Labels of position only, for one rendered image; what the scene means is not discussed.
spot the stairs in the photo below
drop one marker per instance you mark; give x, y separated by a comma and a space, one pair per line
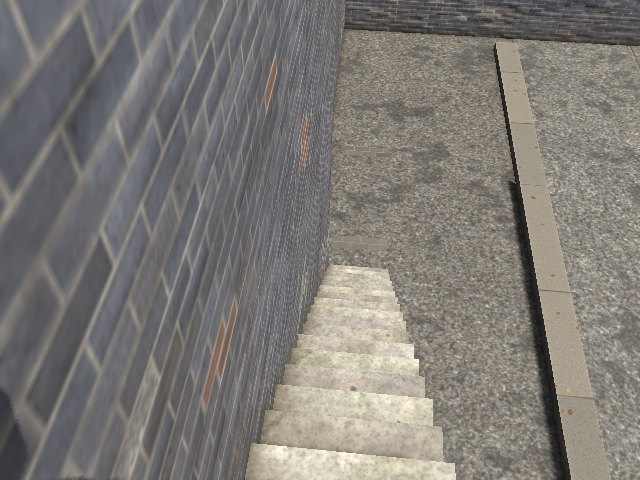
352, 405

